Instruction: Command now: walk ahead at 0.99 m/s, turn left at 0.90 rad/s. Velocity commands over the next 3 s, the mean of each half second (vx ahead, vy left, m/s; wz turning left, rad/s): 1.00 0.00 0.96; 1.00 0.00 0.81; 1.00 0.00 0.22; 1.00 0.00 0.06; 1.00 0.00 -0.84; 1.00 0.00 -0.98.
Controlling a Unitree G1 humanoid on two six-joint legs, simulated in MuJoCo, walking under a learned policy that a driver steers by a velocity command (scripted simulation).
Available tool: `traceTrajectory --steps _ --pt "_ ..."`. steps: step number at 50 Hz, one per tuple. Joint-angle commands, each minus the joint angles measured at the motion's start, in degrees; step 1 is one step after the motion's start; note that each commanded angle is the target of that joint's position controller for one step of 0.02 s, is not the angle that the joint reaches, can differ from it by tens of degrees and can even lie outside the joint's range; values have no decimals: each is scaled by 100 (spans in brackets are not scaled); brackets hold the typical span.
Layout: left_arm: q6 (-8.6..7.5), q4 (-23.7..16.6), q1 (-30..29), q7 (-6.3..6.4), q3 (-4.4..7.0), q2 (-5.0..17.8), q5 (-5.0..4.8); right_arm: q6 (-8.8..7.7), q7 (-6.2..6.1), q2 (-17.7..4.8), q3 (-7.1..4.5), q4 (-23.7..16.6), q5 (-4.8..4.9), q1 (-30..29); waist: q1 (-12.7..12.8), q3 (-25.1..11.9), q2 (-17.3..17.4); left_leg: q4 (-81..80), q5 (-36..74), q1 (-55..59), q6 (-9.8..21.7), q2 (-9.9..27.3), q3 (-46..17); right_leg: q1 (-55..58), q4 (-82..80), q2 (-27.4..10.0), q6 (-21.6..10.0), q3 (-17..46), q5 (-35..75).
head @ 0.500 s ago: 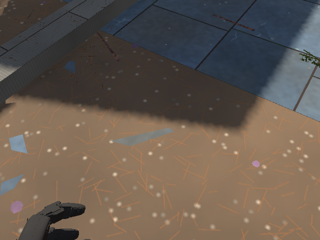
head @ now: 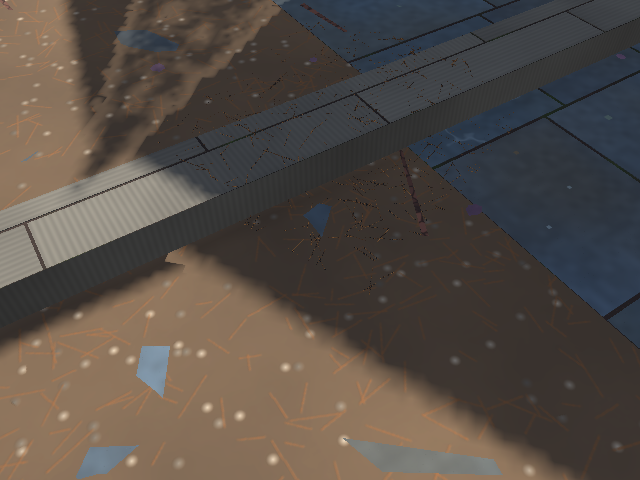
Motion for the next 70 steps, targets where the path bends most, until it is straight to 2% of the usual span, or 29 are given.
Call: traceTrajectory --steps 1,5,13,15,17,18,19,20,22,26,34,39,40,41,42,43,45,49,55,58,60,62,63,64,65,66,67,68,70 --pt "-511 -1391 -832 -127 33 849 48 19 -191 -880 -297 92 -156 1182 45 -231 -321 -3516 -1431 3342 1354 2159 -5651 -4692 1521 -104 -98 1456 -56" --pt "-84 -1454 -1193 -134 -83 692 255 -372 -241 -697 -168 41 -23 710 680 584 -950 -3684 -209 519 821 1209 -3940 -3383 -368 -742 305 1254 353" --pt "-78 -2147 -2655 -206 -214 523 -107 -461 -116 -969 -378 51 40 1300 -250 -5 96 -3023 3474 1620 -14 685 -3013 -1955 -4444 -168 131 729 2721" --pt "-126 -2006 -2072 -121 -64 888 -99 -468 -152 -1106 -421 -23 8 1145 49 -487 191 -2153 4614 2076 -292 712 -3132 -1031 -4848 108 40 858 2247" --pt "-190 -1517 -28 36 225 1479 -120 -513 -113 -1355 -465 -179 -50 531 1293 -1547 157 183 4636 1530 -516 515 -2982 1161 -4697 -86 -95 987 1337" --pt "-217 -1285 1245 150 389 1862 56 -577 -124 -596 -262 -384 -64 367 1656 -2237 -598 2113 2022 512 -501 212 -2563 2510 -4693 -1320 -215 2194 -698" --pt "-203 -1385 675 103 448 2236 249 -559 -110 123 -22 -803 251 1035 772 -2834 -2627 3513 -893 -1107 -703 -238 -1926 3247 -6116 -2887 -784 5710 -2148" --pt "-136 -1512 -124 44 469 1760 192 -420 -186 -362 0 -643 89 867 684 -2070 -1780 3882 -242 -1833 -619 366 -1683 2485 -6422 -2650 -964 5926 -3346" --pt "-93 -1412 -481 -5 283 961 115 -284 -68 -630 -78 -635 -107 213 670 -833 -385 3397 406 -1736 -704 847 -1417 1042 -6290 -2081 -795 3781 -1435" --pt "-300 -700 93 -111 211 702 -47 -21 218 -165 86 -1133 -212 -414 412 -151 -637 3137 607 -1939 -792 1354 -1387 178 -6641 -1756 -519 1905 507" --pt "-465 -316 333 -150 287 1077 -32 -2 434 -217 260 -1700 -167 -1907 428 694 -292 404 2134 -1280 -566 1117 -186 23 -7306 -1159 -195 -712 3452" --pt "-131 -380 489 45 442 1799 2 -100 245 -644 76 -1074 -180 -144 -617 -628 -907 -348 1044 1313 -23 120 113 835 -4109 -1591 -187 -752 8612" --pt "-78 -507 274 24 429 1771 16 -144 131 -892 -91 -635 -208 1095 -1100 -1107 -809 -860 973 2904 173 75 -299 26 -2496 -1566 -301 -648 7777" --pt "-76 -548 381 -62 363 1342 104 -123 -22 -1184 -254 -421 -184 1136 -761 -1058 -31 -872 512 4084 252 673 -1224 -1578 -576 -878 -253 -569 2524" --pt "-137 -1165 744 -106 215 834 -44 -35 -71 -1857 -377 -673 -277 686 -6 -1793 1256 -1509 847 5532 1211 2305 -4362 -3772 1663 -70 30 -55 -784" --pt "-286 -1402 -103 -105 225 1177 -71 28 -161 -1659 -388 -742 -228 1158 -500 -2143 217 -2539 202 5405 1192 2323 -5024 -4270 1710 -195 -47 902 -2" --pt "-330 -1281 -263 -101 136 1057 -116 -120 -248 -1150 -281 -527 -189 647 61 -600 -605 -3105 572 3439 719 2158 -4086 -3992 628 -739 -87 893 597" --pt "32 -1166 -70 -227 30 696 128 -495 -255 -550 -21 -318 -73 453 653 -78 -511 -3499 1849 1558 537 1480 -2658 -3031 -647 -1049 92 913 255" --pt "120 -1792 -1752 -141 31 646 177 -592 -230 -528 -45 221 -53 1933 17 143 -422 -2998 3707 4282 341 1466 -2530 -6528 1113 -968 -261 516 -23" --pt "-45 -2827 -4137 -62 -189 97 100 -601 -558 -623 -127 1050 -557 4584 -1375 91 426 -1551 5799 8085 618 2525 -3548 -11655 4461 -512 -539 990 -3393" --pt "-173 -3490 -5157 -19 -441 -300 -44 -693 -623 -373 -34 1258 -684 4463 -1010 482 366 -2152 5662 7315 96 2688 -3039 -12095 4558 -475 -787 1263 -4365" --pt "-211 -3544 -4508 -223 -689 -422 -133 -658 -590 -216 106 807 -312 2475 211 625 -696 -4329 4944 3132 -437 2058 -1876 -7378 871 -491 -892 456 -2728" --pt "-77 -2873 -2840 -370 -612 -273 31 -669 -509 -136 212 348 83 1145 1074 -608 -1150 -4267 7196 262 -375 1252 -1106 -2324 59 120 -890 -239 26" --pt "7 -2387 -1173 -344 -378 33 -115 -849 -313 -910 64 268 301 1313 1568 -1737 -354 -3172 8872 -759 -185 1501 -1249 934 103 358 -776 -121 1510" --pt "182 -1978 390 -164 -50 625 -129 -1026 -147 -1902 -248 355 484 1069 2516 -2488 424 -1541 10082 -484 -263 1787 -1500 2322 -633 375 -838 499 1025" --pt "305 -1453 1652 -32 298 1207 43 -1046 -107 -2045 -454 473 489 591 3148 -2704 258 906 8704 115 -658 1363 -1724 2367 -1834 211 -1046 902 464" --pt "216 -1043 1545 -104 457 1888 74 -1112 -82 -736 -196 479 81 621 2401 -2357 -1298 4485 323 -8 -904 -184 -1805 1694 -2427 -773 -1491 2969 1534" --pt "204 -1017 1148 -46 494 2045 -32 -1142 15 -214 -80 -84 130 1580 1496 -3111 -2389 6087 219 -1080 -836 -629 -2642 1930 -4814 -1865 -1673 6258 2976" --pt "39 -942 -552 -150 345 979 -174 -868 5 -21 0 -138 -74 1558 349 -1384 -498 5790 914 -1480 -829 227 -1886 238 -5271 -1632 -1498 5803 144"
Next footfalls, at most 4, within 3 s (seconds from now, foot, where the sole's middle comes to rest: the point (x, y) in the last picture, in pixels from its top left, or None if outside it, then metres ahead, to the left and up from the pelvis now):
0.36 right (386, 445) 0.56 -0.13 -0.73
0.82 left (195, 363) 0.77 0.28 -0.73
1.32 right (80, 192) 1.23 0.59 -0.61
1.78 left None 1.33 0.99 -0.61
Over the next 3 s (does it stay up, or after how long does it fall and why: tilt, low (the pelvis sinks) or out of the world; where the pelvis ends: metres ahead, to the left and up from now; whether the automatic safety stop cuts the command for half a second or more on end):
stays up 2.13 1.65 0.13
